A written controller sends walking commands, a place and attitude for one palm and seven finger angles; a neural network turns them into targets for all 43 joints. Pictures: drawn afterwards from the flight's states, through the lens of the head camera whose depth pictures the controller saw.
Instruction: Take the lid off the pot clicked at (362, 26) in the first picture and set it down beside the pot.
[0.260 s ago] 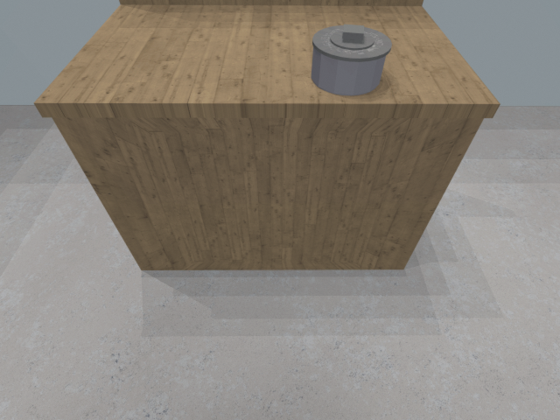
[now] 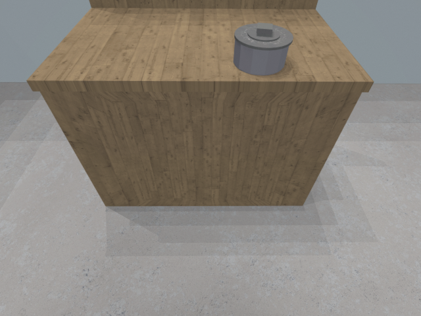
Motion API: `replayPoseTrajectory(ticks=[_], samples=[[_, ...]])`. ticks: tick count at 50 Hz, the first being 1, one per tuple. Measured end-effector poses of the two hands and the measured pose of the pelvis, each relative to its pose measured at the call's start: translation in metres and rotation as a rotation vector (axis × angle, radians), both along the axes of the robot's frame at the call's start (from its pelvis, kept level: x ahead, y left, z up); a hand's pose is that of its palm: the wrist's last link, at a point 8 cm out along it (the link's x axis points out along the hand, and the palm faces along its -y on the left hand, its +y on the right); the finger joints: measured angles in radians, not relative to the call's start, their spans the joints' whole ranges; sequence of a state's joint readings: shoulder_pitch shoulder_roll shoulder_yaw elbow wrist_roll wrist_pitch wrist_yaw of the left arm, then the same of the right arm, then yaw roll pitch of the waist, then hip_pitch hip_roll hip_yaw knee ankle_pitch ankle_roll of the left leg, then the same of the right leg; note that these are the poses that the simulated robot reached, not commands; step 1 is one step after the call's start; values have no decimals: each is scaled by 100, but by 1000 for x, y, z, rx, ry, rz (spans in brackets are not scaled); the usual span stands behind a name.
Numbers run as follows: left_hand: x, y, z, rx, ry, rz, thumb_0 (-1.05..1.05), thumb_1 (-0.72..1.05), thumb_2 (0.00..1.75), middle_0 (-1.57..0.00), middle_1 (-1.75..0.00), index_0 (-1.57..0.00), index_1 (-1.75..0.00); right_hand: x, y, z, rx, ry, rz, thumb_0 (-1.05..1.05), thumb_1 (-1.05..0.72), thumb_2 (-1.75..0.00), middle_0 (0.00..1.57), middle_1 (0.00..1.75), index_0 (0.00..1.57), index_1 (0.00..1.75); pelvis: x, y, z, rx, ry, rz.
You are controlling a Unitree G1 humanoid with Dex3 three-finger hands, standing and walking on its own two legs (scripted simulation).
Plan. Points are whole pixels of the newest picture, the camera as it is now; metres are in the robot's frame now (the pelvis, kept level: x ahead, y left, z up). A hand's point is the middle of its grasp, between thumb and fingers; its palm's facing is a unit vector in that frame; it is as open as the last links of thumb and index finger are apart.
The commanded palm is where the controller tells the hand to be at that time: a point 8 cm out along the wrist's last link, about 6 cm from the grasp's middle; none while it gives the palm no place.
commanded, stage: look at it before walking up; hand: left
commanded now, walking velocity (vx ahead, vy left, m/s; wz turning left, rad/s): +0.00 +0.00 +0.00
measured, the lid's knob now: (264, 28) +0.92 -0.12 +0.15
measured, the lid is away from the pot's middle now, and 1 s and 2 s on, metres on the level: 0.00 0.00 0.00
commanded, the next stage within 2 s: walk to a spot facing it in 0.38 s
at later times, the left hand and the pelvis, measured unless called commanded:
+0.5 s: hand out of the picture +0.03 +0.21 -0.17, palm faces +0.00 -0.97 -0.25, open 7.4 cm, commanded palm none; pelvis +0.00 +0.00 +0.00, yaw +0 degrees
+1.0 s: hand out of the picture +0.05 +0.15 -0.16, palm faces -0.14 -0.94 -0.30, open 7.4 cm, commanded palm none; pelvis -0.01 -0.05 -0.01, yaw -14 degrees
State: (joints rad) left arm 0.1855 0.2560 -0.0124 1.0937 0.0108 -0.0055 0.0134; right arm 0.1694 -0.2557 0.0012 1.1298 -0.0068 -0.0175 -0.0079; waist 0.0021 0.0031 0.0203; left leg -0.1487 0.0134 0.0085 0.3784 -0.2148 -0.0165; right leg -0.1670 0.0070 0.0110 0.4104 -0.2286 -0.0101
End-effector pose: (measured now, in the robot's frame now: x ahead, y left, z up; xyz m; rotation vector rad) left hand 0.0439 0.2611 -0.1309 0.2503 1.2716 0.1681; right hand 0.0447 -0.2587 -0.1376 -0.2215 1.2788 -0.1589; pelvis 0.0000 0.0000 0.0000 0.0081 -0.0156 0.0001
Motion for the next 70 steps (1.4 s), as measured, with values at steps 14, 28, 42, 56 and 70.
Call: replayPoseTrajectory(ticks=[14, 28, 42, 56, 70], samples=[[-9, -3, -3, -11, 28, 14, 0, 91, 90, -21, -30, -20, -30, -8, 7, -2, 11, 29, -6, 0, -90, -90, 20, 30, 20, 30, 2, 1, 0, -1, 3, 2], [-20, -10, -7, -31, 60, 28, 0, 91, 90, -21, -30, -20, -30, -16, 15, -4, 19, 49, -22, 0, -90, -90, 20, 30, 20, 30, 4, 3, 0, -2, 4, -8], [-4, -31, -11, 10, 108, -61, 0, 91, 90, -20, -30, -20, -30, -44, -1, -34, 76, 10, -190, 0, -90, -89, 20, 30, 20, 30, -5, -22, -19, 49, 7, -176], [24, -83, 10, 9, 76, -183, 0, 91, 90, -21, -30, -20, -30, -28, -61, -9, 35, -97, -307, 0, -90, -90, 20, 30, 20, 30, -5, -54, -1, 52, 42, -321], [90, -76, 9, 2, 20, -360, 0, 91, 90, -21, -30, -20, -30, -16, -55, 14, -16, -227, -424, 0, -90, -90, 20, 30, 19, 30, 7, -34, 0, 33, 47, -493]])
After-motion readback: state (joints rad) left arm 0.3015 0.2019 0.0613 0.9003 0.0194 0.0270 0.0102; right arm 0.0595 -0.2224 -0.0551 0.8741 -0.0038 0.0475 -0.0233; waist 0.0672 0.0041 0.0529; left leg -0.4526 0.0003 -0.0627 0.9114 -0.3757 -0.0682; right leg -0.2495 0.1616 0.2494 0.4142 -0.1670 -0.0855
